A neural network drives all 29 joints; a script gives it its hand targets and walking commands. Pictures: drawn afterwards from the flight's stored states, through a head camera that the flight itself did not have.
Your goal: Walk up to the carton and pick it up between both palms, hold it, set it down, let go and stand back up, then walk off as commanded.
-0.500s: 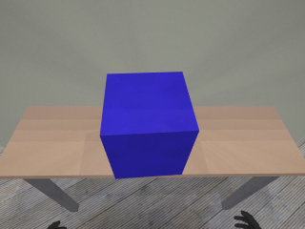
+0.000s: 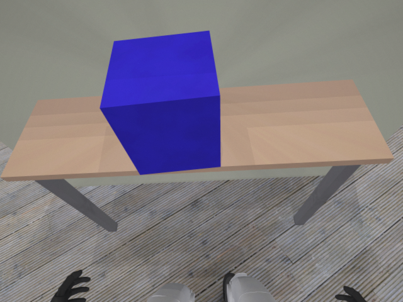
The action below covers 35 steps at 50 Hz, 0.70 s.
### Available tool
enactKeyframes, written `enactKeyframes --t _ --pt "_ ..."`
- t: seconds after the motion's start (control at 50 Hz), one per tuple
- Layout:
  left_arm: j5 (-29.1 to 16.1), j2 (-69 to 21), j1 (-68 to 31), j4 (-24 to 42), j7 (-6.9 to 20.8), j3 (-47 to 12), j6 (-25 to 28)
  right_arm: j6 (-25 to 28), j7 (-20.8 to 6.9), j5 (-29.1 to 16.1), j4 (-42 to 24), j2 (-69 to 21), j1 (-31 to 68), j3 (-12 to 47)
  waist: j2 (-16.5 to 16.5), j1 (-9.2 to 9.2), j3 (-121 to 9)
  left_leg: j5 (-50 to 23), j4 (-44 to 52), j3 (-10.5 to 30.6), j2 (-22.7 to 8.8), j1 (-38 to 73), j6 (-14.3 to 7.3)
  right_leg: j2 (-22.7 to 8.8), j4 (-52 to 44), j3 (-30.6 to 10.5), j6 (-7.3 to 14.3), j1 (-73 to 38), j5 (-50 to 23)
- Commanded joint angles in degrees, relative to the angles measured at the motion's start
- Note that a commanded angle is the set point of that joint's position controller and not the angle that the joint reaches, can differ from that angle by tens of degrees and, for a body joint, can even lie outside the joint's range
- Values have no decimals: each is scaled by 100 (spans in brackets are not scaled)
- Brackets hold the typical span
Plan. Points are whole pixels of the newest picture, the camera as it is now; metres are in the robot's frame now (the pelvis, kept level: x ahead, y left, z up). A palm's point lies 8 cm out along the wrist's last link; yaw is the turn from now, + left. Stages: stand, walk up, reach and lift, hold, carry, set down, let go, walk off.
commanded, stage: walk off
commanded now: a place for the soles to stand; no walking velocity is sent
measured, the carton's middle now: (171, 109) +0.52 +0.07 +0.04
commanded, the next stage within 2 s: none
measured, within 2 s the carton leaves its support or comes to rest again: neither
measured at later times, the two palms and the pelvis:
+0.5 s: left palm out of the picture -0.15 +0.32 -0.10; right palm out of the picture -0.15 -0.31 -0.08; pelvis -0.20 +0.01 +0.02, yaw +1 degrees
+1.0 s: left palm out of the picture -0.19 +0.31 -0.10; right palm out of the picture -0.08 -0.31 -0.13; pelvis -0.17 -0.01 -0.01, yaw +1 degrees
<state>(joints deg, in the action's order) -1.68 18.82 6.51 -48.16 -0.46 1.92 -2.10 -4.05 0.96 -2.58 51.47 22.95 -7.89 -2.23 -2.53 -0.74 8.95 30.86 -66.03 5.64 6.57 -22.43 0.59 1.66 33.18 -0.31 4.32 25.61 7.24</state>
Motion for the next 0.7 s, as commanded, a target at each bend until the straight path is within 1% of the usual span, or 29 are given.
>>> enactKeyframes --t 0.0,0.02,0.04,0.06,0.1,0.14,0.16,0.18,0.2,0.22,0.24,0.26,0.28,0.3,0.34,0.36,0.38,0.42,0.44,0.46,0.5,0.52,0.54,0.56,0.58,0.6,0.62,0.64,0.68 --pt "231 1431 356 664 -148 617 -20 59 118 243 -594 1028 -470 -415 1075 251 -1343 299 270 19 -133 -357 93 -1826 -1028 -1659 884 -2130 -611" --pt "229 1552 168 706 -117 621 -3 83 94 265 -531 1130 -714 -452 1013 127 -1346 176 415 -40 -205 -68 39 -1793 -1201 -1716 823 -1761 0" --pt "274 1494 88 689 -108 625 -48 68 108 241 -467 1040 -970 -387 1328 57 -1316 88 965 -143 -343 144 -2 -1627 -1257 -1253 763 -1513 482" --pt "284 1527 -38 685 -118 639 -41 47 51 273 -400 1124 -1038 -439 1272 39 -1142 8 1046 -175 -332 277 -44 -1607 -1446 -1442 725 -1206 1071" --pt "352 1671 -425 734 -68 717 -76 60 -33 290 -252 1192 -1703 -502 1719 -195 -1163 -64 1551 -356 -383 871 -190 -1567 -1795 -1411 561 -370 2303" --pt "333 1659 -677 745 -74 725 -149 51 -31 343 -39 1080 -2062 -523 1362 -420 -925 -583 2749 -239 -653 1280 -369 -1654 -1507 -1438 372 284 2610" --pt "397 1520 -570 794 -61 694 -224 69 -69 372 11 1161 -2238 -556 1289 -411 -875 -279 3396 181 -698 1456 -475 -1254 -829 -1105 154 672 2941" --pt "324 1284 -573 692 -104 620 -196 69 -48 472 -43 1302 -2112 -590 -119 -499 -652 228 4092 1204 -1125 1133 -650 -628 598 -651 -120 1137 2848" --pt "247 1056 -258 646 -69 570 -224 175 -11 566 -390 1586 -1193 -508 -1207 -149 -84 1524 5253 3288 -2307 -404 -1040 557 2734 -97 -445 1210 2513" --pt "357 1499 -281 678 -133 704 -202 162 1 524 -782 2056 -193 -602 -1444 -209 238 2865 6158 4521 -2838 -1890 -1467 699 3861 -896 -528 382 2463" --pt "388 1700 -343 564 -172 771 -189 220 65 559 -896 1893 318 -536 -811 9 353 2371 5957 3966 -2739 -2416 -1551 573 4326 -1152 -489 -192 2021" --pt "325 1542 -232 446 -137 766 -207 301 146 593 -993 1603 574 -413 -196 205 651 1598 5704 3337 -2272 -2246 -1197 618 4445 -1231 -448 56 1670" --pt "211 1542 64 224 -113 732 -214 324 162 634 -1051 1453 737 -348 -263 355 774 1144 5497 2455 -1869 -1953 -888 622 4558 -1137 -484 470 1398" --pt "221 1523 310 142 -86 737 -217 349 144 612 -983 1368 567 -348 -323 381 629 952 5319 2026 -1640 -1535 -690 542 4331 -1122 -506 345 1273" --pt "219 1587 914 -95 34 640 -110 348 56 548 -1076 1152 190 -339 -558 327 -401 1305 5244 1579 -1447 -730 -751 539 4017 -665 -632 -428 1507" --pt "241 1511 1024 -74 76 567 -49 359 -34 550 -998 1079 -119 -377 -999 216 -802 1674 5301 1627 -1379 -11 -650 419 3389 -377 -712 -463 1598" --pt "283 1421 569 68 95 533 -17 339 -23 552 -810 1103 -506 -438 -983 -94 -837 1550 5226 1682 -1407 409 -677 279 2492 -229 -737 -442 1825" --pt "351 1522 460 45 115 566 61 295 -96 541 -580 1349 -1027 -586 -1182 -308 -1154 1598 5210 1771 -1388 1458 -868 223 1544 96 -774 -374 2536" --pt "328 1493 710 131 122 579 99 288 -146 530 -604 1374 -877 -578 -1434 -203 -1153 1236 5124 1766 -1497 1528 -903 58 871 161 -622 -660 2797" --pt "350 1474 992 115 135 603 157 271 -162 531 -675 1355 -551 -604 -1368 -55 -1116 620 4874 1601 -1473 1638 -1014 -34 267 206 -532 -798 2842" --pt "307 1365 1651 -81 90 569 278 286 -185 514 -764 1038 -182 -542 -381 436 -1093 -495 3425 619 -889 1016 -602 -34 -1900 288 -358 -2155 2323" --pt "359 1548 2146 -263 45 634 339 280 -188 485 -790 740 2 -454 103 681 -773 -820 2179 152 -406 -56 -434 -295 -2349 -291 -288 -3085 1915" --pt "389 1925 2522 -302 8 757 363 317 -117 466 -913 637 149 -430 870 915 -146 -372 1004 107 -32 -1901 -302 -1072 -2402 -1876 -188 -3451 1941" --pt "455 2062 2092 -2 -32 779 426 374 -98 396 -969 718 27 -407 711 547 -20 -472 638 439 -3 -2712 -117 -1649 -1938 -2644 -69 -3430 1690" --pt "410 2075 1919 24 -18 738 477 410 -92 374 -1056 794 -5 -408 310 280 141 -845 643 515 -105 -2763 -147 -1747 -2190 -2650 -197 -3138 971" --pt "361 2268 1765 -126 -78 766 496 451 -112 431 -1033 1014 210 -429 663 442 214 -882 788 735 -398 -2947 -240 -2162 -2417 -3301 190 -2939 1766" --pt "347 2140 1605 -88 -45 724 528 463 -115 415 -925 1193 291 -485 684 400 703 -1101 749 894 -489 -2699 -274 -2134 -2591 -3281 83 -2310 2096" --pt "359 2016 1448 28 -52 670 611 444 -171 379 -932 1291 289 -522 449 243 1254 -1273 797 829 -418 -2394 -215 -1852 -2658 -2827 -186 -1815 1668" --pt "352 1888 1418 63 -6 675 691 428 -243 381 -795 1236 -66 -529 744 108 1232 -1444 825 653 -442 -2187 -116 -1538 -2558 -2153 -161 -2079 1572"
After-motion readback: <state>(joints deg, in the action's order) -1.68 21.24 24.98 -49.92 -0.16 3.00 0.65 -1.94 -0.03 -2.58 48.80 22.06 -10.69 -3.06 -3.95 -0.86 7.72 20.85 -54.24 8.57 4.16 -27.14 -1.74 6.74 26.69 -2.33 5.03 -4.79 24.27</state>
